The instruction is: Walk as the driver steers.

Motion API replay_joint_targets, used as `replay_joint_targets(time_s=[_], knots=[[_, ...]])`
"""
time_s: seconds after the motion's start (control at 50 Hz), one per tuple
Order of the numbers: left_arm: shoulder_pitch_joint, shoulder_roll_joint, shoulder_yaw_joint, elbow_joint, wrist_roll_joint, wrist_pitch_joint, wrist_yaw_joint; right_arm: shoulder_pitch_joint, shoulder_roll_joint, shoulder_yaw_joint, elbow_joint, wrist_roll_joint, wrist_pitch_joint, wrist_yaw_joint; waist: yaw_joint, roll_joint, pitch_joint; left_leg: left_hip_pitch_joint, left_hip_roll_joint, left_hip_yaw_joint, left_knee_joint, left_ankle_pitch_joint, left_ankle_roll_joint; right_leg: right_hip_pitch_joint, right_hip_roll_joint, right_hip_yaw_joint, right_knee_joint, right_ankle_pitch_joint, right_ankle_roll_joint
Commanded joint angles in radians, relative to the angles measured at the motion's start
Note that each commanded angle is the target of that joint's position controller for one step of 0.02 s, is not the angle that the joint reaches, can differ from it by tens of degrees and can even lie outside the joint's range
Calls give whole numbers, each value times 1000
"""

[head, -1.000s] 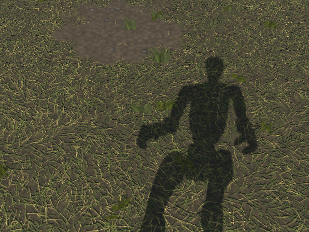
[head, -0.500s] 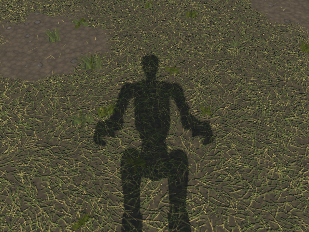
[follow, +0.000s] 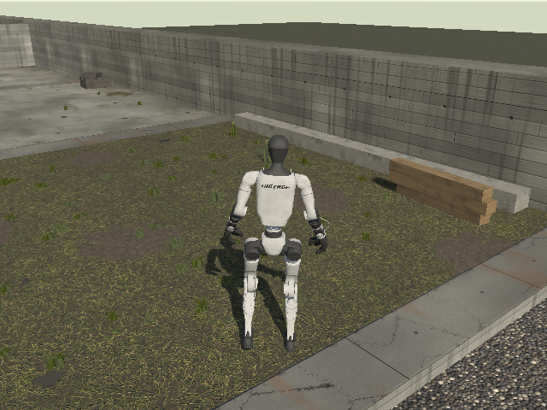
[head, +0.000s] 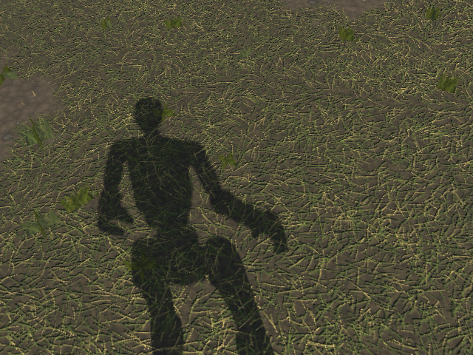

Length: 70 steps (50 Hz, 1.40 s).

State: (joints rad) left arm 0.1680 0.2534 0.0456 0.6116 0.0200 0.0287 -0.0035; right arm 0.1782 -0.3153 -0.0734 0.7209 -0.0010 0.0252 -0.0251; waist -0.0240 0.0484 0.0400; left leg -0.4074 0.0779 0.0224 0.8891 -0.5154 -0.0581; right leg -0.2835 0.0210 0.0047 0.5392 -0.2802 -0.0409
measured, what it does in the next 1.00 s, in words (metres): steps on the spot: left foot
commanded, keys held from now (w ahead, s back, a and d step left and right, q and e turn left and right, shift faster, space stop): no key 0.60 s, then w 0.40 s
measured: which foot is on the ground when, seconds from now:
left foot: up 0.00-0.24, down 0.26-1.00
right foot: down 0.00-0.90, up 0.92-1.00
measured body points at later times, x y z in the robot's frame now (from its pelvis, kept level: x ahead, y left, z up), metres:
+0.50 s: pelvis +0.00 +0.00 +0.00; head +0.01 +0.01 +0.45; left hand +0.13 +0.25 -0.12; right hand +0.10 -0.26 -0.12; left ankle -0.01 +0.14 -0.73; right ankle +0.00 -0.10 -0.73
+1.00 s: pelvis +0.08 +0.04 +0.00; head +0.10 +0.05 +0.45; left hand +0.19 +0.30 -0.13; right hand +0.10 -0.23 -0.13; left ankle -0.01 +0.14 -0.73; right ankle +0.03 -0.09 -0.66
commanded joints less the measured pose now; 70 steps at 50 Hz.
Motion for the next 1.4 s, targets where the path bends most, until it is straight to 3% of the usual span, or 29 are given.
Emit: replay_joint_targets(time_s=[0.02,0.08,0.18,0.24,0.28,0.3,0.34,0.6,0.66,0.72,0.8,0.86,0.88,0.9,0.92,0.94,0.98,1.04,1.1,1.14,1.18,1.22,1.26,1.28,1.3,1.32,1.34,1.36,1.4], knots=[[-42,155,38,-50,-8,-39,6,-24,-107,-32,-59,-5,-1,-14,21,-196,-91,-138,10,-70,158,37,-22,142,-256,251,-206,400,-173],[-64,103,18,-32,-4,-41,14,26,-67,-22,-30,3,-2,-9,-1,-185,-117,-48,0,-59,113,134,-41,123,-212,178,-198,478,-169],[-49,115,21,7,-3,-30,12,-20,-44,-2,-40,3,-4,-8,40,-185,-98,58,-9,-41,-166,91,-33,131,-219,218,-184,360,-186],[-71,91,9,34,-17,-28,10,36,-34,5,-12,-1,-13,-5,-2,-158,-78,194,-24,-27,-440,290,-6,77,-193,229,-170,245,-151],[-17,74,4,64,-3,-41,7,59,-93,3,-13,-23,-21,-6,16,-61,-90,325,52,-117,-485,590,32,9,-122,188,-139,110,-62],[19,81,12,66,0,-45,3,42,-151,-15,9,-10,-23,-3,70,62,-77,263,45,-90,-424,498,70,21,-58,117,-158,57,-27],[-63,96,15,71,-1,-38,9,18,-60,6,4,-13,-35,8,20,34,-55,170,20,-84,-462,342,71,86,-36,88,-107,50,1],[-14,72,23,185,-13,-21,28,48,-39,25,57,-10,-53,-9,17,-51,-34,177,-13,-59,-456,352,52,95,-44,88,-96,163,4],[27,100,36,218,-28,-17,34,72,-50,19,75,5,-47,-14,25,-56,4,111,-46,-44,-437,-53,95,33,-15,74,-88,-308,-29],[56,92,34,223,-42,-54,30,72,-32,24,59,17,-77,-14,34,-70,99,21,-26,-89,-413,-189,138,-46,-64,153,-113,-471,-79],[135,139,45,251,-44,-96,10,41,12,30,37,27,-131,10,52,-189,52,-53,-80,-12,-227,29,137,82,-216,419,-239,-464,-182],[54,144,39,220,-51,-98,3,116,3,27,56,34,-149,26,-16,-210,55,88,-83,-13,-328,84,185,11,-240,430,-220,-254,-193],[-37,124,31,187,-52,-100,2,217,-21,17,97,31,-153,31,-73,-165,39,237,-72,-46,-418,150,200,-70,-178,309,-117,-60,-141],[-110,83,21,142,-49,-114,1,345,-116,-15,150,25,-157,32,-108,42,-7,451,30,-243,-495,286,236,-229,-34,93,164,170,-51],[-118,100,24,123,-34,-141,0,450,-186,-40,170,19,-148,37,-142,233,-47,700,206,-530,-581,501,313,-497,47,-9,464,28,16],[-95,123,30,132,-39,-149,-3,429,-112,-16,160,6,-138,37,-107,161,-28,730,285,-590,-578,622,354,-639,19,37,614,-262,17],[-96,78,15,129,-65,-143,-15,380,-54,5,142,-4,-124,36,-68,29,29,726,265,-466,-589,655,338,-767,-58,45,733,-203,-12],[-150,31,1,98,-49,-134,-34,330,-14,26,143,4,-101,29,-36,34,68,572,176,-271,-686,704,258,-673,-106,-15,551,-39,-4],[-240,-20,-24,60,-34,-135,-55,274,-58,21,123,8,-99,4,-33,39,73,312,72,-109,-771,644,229,-356,-48,-84,215,221,35],[-280,14,-18,36,-41,-132,-54,305,-109,7,135,15,-110,-3,-31,68,74,296,104,-117,-816,614,232,-245,-25,-74,103,297,34],[-287,66,-5,23,-47,-129,-51,301,-114,0,141,25,-114,-2,-10,73,76,372,138,-115,-788,682,217,-226,-21,-48,18,311,8],[-225,111,16,33,-44,-127,-44,294,-126,-7,145,20,-106,1,37,90,8,460,159,-99,-659,985,190,-136,7,-54,2,272,-30],[35,173,53,111,-47,-116,-28,285,-118,-5,138,9,-86,1,164,89,-153,393,108,-53,-326,1178,147,199,33,-74,-1,248,-86],[211,236,70,148,-36,-108,-14,297,-82,10,113,-12,-85,-1,215,-22,-281,154,59,-40,-11,856,122,510,-155,141,39,212,-147],[262,294,74,172,-22,-113,-25,461,92,57,110,1,-102,14,106,-335,-468,-162,-139,-96,358,-16,71,764,-419,688,-120,-75,-331],[226,190,52,174,-33,-115,-26,364,-33,29,115,32,-126,22,150,-252,-384,-268,-106,-189,470,-41,90,672,-383,791,-264,-234,-300],[133,156,41,166,-36,-117,-21,234,-89,11,70,58,-138,25,129,-202,-192,-340,-54,-147,475,48,103,506,-353,620,-287,-212,-251],[56,142,35,154,-32,-122,-21,174,-87,13,55,49,-145,19,93,-93,-117,-297,1,-127,427,146,110,341,-321,503,-310,-93,-226],[-13,102,23,152,-5,-133,-25,186,-69,5,61,24,-131,14,16,-97,-73,-182,63,-128,350,234,105,137,-250,348,-359,64,-205]])
Next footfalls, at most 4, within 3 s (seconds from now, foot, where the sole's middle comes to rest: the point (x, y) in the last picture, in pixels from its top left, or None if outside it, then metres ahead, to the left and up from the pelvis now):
0.26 left None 0.03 0.14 -0.77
1.28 right None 0.40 -0.10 -0.77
1.80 left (206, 285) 0.68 0.16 -0.77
2.36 right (275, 199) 0.98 -0.08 -0.77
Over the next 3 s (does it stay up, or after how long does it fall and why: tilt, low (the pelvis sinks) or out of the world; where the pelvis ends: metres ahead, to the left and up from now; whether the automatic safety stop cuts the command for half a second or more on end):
stays up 1.16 0.07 0.00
